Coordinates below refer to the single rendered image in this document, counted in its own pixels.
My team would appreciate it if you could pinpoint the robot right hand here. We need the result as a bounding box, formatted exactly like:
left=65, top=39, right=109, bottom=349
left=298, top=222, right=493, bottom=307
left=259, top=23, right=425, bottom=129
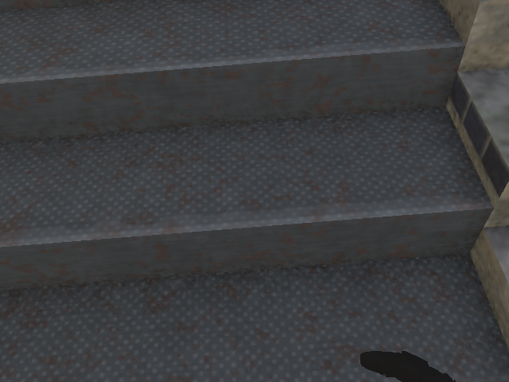
left=360, top=351, right=456, bottom=382

